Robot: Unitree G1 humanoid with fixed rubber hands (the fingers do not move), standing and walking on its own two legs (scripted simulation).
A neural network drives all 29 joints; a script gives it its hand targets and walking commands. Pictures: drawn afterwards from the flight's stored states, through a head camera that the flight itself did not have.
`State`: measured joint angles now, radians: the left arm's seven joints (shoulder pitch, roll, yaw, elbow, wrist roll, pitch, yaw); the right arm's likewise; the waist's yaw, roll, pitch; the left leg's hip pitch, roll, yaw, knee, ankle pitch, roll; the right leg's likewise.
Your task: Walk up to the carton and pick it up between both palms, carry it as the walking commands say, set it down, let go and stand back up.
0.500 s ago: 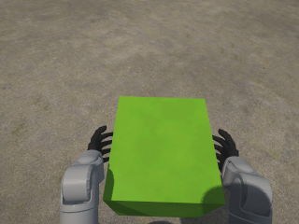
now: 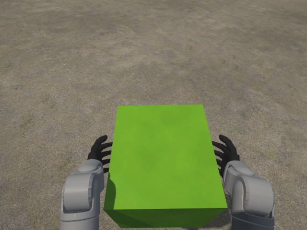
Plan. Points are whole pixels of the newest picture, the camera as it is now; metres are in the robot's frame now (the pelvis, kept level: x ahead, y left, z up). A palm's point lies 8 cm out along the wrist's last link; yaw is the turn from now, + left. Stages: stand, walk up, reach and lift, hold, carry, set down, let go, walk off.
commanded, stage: carry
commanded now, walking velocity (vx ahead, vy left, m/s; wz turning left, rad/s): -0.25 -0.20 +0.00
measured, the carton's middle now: (161, 167) +0.30 +0.00 +0.02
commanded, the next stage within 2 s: none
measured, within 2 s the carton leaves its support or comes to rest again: neither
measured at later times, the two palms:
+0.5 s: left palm out of the picture +0.11 +0.04 +0.08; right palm out of the picture +0.09 -0.28 +0.08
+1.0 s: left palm out of the picture -0.03 +0.04 +0.08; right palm out of the picture -0.01 -0.27 +0.10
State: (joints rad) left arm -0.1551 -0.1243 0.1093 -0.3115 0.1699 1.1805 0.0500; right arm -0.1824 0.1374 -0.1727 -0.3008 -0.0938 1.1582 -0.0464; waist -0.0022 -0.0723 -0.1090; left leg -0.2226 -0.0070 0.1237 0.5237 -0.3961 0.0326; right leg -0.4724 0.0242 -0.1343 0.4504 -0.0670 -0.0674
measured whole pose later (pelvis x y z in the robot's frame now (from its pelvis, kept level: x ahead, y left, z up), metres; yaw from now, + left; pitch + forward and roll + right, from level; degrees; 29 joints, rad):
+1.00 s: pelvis -0.28 -0.13 +0.01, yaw +0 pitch +3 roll +0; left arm -0.14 -0.12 0.13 -0.28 0.15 1.21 0.06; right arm -0.18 0.14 -0.15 -0.25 -0.11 1.18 -0.05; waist 0.03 -0.04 -0.13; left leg -0.18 -0.02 0.09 0.48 -0.35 0.04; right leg -0.40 -0.02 -0.08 0.45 -0.10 -0.01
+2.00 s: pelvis -0.27 -0.12 +0.00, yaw +2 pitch +3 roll -1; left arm -0.17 -0.13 0.12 -0.29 0.16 1.20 0.05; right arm -0.17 0.14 -0.17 -0.29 -0.11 1.16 -0.04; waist -0.02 -0.01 -0.11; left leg -0.22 -0.02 0.07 0.58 -0.42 0.06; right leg -0.42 -0.03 -0.10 0.53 -0.16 -0.01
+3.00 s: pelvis -0.23 -0.30 +0.01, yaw +31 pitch +7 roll -2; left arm -0.11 -0.13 0.10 -0.43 0.12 1.18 0.08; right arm -0.13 0.13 -0.14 -0.42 -0.09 1.15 -0.04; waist -0.01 -0.02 -0.08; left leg -0.43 0.10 -0.09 0.49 -0.19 -0.08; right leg -0.49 -0.06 -0.03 0.74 -0.39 0.07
